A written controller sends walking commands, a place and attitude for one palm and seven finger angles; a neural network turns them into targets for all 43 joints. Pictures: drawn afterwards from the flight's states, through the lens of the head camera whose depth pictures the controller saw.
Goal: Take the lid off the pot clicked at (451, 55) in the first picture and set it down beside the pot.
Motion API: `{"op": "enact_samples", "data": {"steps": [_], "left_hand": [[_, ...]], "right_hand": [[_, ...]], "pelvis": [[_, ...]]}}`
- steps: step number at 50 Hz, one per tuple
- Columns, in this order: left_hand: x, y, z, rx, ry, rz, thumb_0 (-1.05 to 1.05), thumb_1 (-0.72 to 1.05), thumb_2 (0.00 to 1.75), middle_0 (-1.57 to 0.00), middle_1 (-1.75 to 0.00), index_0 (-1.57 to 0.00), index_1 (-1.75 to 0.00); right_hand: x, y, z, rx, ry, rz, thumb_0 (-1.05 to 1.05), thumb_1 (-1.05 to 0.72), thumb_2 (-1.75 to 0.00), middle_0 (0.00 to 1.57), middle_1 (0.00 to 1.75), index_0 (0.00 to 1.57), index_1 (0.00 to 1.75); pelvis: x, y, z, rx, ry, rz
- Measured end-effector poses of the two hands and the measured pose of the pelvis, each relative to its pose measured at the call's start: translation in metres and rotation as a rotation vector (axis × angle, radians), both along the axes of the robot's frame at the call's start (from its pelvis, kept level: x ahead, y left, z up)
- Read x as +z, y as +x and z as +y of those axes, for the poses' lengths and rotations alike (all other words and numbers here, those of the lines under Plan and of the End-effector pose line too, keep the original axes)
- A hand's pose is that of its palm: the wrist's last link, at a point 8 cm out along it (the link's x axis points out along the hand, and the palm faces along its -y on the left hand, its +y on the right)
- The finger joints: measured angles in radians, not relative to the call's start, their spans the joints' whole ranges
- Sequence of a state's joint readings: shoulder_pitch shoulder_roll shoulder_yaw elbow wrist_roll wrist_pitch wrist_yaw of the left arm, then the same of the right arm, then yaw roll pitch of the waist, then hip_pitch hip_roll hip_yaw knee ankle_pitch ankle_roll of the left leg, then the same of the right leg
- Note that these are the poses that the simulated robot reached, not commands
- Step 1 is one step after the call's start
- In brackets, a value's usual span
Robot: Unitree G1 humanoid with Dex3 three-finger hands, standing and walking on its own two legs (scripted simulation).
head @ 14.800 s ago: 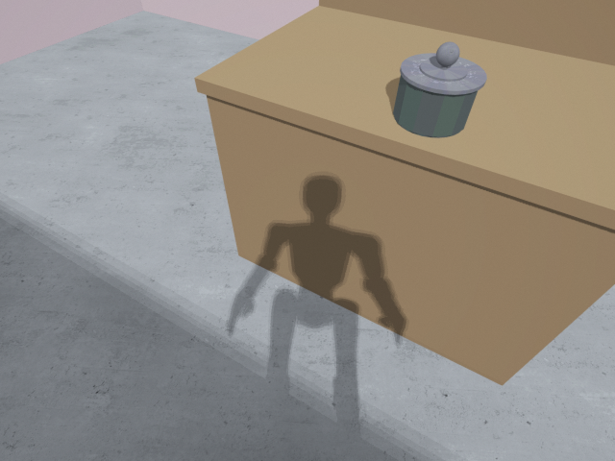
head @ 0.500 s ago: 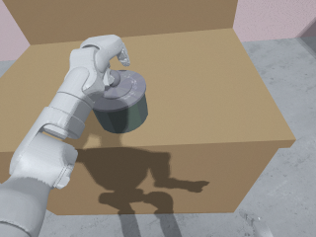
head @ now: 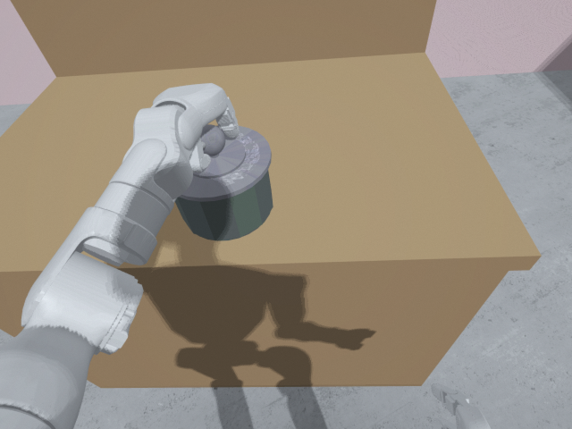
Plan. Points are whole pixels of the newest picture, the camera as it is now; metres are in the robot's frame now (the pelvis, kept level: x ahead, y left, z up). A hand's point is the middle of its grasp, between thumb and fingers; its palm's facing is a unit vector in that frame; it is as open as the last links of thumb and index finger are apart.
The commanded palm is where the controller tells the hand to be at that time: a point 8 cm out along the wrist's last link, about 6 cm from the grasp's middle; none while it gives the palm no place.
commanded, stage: lower the open fingers around the knob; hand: left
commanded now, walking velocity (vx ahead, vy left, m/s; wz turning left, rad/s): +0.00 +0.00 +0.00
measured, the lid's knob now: (210, 140) +0.49 +0.11 +0.17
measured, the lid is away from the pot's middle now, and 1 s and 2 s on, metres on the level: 0.00 0.00 0.00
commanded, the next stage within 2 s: close the fingers and squeeze the knob in 0.14 s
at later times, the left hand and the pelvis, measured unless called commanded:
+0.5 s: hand (211, 139) +0.46 +0.10 +0.19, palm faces -0.26 -0.05 -0.97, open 9.6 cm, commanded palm +0.44 +0.11 +0.25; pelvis +0.00 +0.00 +0.00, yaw +0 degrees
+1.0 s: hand (204, 140) +0.46 +0.11 +0.19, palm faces -0.29 -0.07 -0.96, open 7.7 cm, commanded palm +0.44 +0.12 +0.25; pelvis +0.00 +0.00 +0.00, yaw +0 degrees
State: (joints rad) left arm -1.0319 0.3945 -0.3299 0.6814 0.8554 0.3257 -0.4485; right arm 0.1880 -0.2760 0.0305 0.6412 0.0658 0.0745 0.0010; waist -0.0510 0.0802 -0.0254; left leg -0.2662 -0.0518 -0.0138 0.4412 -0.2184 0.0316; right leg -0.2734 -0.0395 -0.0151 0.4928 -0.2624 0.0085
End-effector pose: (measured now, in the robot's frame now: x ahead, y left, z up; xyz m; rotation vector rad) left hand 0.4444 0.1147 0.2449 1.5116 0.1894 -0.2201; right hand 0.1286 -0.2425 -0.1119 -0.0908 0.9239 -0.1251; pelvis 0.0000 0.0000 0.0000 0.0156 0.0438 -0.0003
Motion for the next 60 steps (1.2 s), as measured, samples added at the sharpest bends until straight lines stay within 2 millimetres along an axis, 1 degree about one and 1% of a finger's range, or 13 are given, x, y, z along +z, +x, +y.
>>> {"op": "enact_samples", "data": {"steps": [4,13,15,17,21,25,30,38,47,51,60], "left_hand": [[0.0,0.002,0.001,0.008,0.003,0.001,0.0,-0.35,1.7,-0.9,-0.09,-0.91,-0.08],[0.001,0.003,-0.009,-0.009,0.013,-0.009,0.0,-0.35,1.7,-0.9,-0.09,-0.91,-0.08],[0.002,0.005,-0.011,-0.008,0.012,-0.01,0.0,-0.34,1.66,-0.89,-0.09,-0.9,-0.09],[0.002,0.006,-0.012,-0.005,0.002,-0.007,0.0,-0.31,1.58,-0.87,-0.11,-0.88,-0.11],[0.004,0.008,-0.013,-0.003,-0.002,-0.013,0.0,-0.24,1.43,-0.82,-0.21,-0.83,-0.21],[0.002,0.008,-0.013,0.007,0.0,-0.005,0.0,-0.18,1.33,-0.77,-0.34,-0.77,-0.34],[0.004,0.007,-0.012,0.004,0.001,-0.014,0.0,-0.11,1.25,-0.72,-0.49,-0.73,-0.49],[-0.001,0.007,-0.01,0.016,0.005,0.007,0.0,-0.02,1.17,-0.69,-0.67,-0.7,-0.67],[0.002,0.011,-0.005,0.029,-0.009,0.019,0.0,0.09,1.09,-0.7,-0.81,-0.71,-0.81],[-0.001,0.012,-0.001,0.04,-0.011,0.036,-0.01,0.12,1.04,-0.7,-0.85,-0.73,-0.85],[-0.002,0.012,0.002,0.021,-0.017,0.03,0.0,0.18,0.91,-0.73,-0.91,-0.72,-0.89]], "right_hand": [[-0.002,-0.005,0.002,-0.003,0.007,0.017,0.01,-0.91,-0.9,0.2,0.29,0.2,0.3],[-0.007,-0.01,0.005,-0.003,0.015,0.036,0.01,-0.91,-0.9,0.2,0.29,0.2,0.3],[-0.007,-0.01,0.005,-0.004,0.015,0.036,0.01,-0.91,-0.9,0.2,0.29,0.2,0.3],[-0.008,-0.011,0.004,-0.006,0.015,0.037,0.01,-0.91,-0.9,0.2,0.29,0.2,0.3],[-0.007,-0.011,0.001,-0.013,0.012,0.033,0.01,-0.91,-0.9,0.2,0.29,0.2,0.3],[-0.006,-0.011,-0.003,-0.017,0.007,0.034,0.01,-0.91,-0.9,0.2,0.29,0.2,0.3],[-0.004,-0.007,-0.008,-0.019,-0.001,0.023,0.01,-0.91,-0.9,0.2,0.29,0.2,0.3],[-0.001,0.0,-0.01,-0.009,-0.014,0.012,0.01,-0.91,-0.9,0.2,0.29,0.2,0.3],[-0.001,-0.001,-0.009,-0.012,-0.013,0.016,0.01,-0.91,-0.9,0.2,0.29,0.2,0.3],[-0.002,-0.003,-0.008,-0.015,-0.015,0.025,0.01,-0.91,-0.9,0.2,0.29,0.2,0.3],[-0.002,-0.009,-0.006,-0.022,-0.02,0.034,0.01,-0.91,-0.9,0.2,0.29,0.2,0.3]], "pelvis": [[0.0,0.0,0.002,-0.001,0.0,0.002],[0.0,0.0,0.003,-0.001,0.002,0.006],[0.0,0.0,0.003,-0.002,0.002,0.007],[0.0,0.0,0.002,-0.003,0.002,0.009],[0.0,0.001,0.0,-0.006,0.003,0.009],[0.0,0.002,-0.001,-0.008,0.003,0.008],[0.0,0.003,-0.003,-0.007,0.002,0.006],[0.0,0.002,-0.006,0.0,0.002,0.005],[0.001,0.004,-0.006,-0.001,0.0,0.01],[0.001,0.004,-0.004,-0.002,-0.001,0.009],[0.001,0.004,0.0,-0.005,-0.003,0.009]]}}
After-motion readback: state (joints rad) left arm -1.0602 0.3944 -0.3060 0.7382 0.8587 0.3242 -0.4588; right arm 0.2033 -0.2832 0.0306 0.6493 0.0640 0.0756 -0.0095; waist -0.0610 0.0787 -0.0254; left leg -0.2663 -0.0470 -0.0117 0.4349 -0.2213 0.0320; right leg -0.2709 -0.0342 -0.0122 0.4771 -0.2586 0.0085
